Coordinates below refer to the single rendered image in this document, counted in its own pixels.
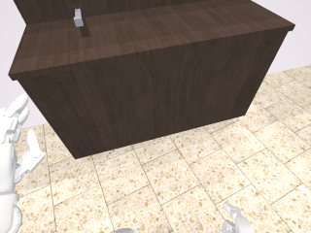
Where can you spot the right robot hand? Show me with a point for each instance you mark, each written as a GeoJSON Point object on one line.
{"type": "Point", "coordinates": [241, 223]}

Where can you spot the counter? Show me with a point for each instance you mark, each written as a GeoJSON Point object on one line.
{"type": "Point", "coordinates": [139, 70]}

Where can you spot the left robot hand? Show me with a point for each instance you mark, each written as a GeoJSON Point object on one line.
{"type": "Point", "coordinates": [11, 121]}

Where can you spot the robot left forearm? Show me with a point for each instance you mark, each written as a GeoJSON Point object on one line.
{"type": "Point", "coordinates": [10, 213]}

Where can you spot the tap lever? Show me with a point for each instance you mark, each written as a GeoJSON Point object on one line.
{"type": "Point", "coordinates": [78, 18]}

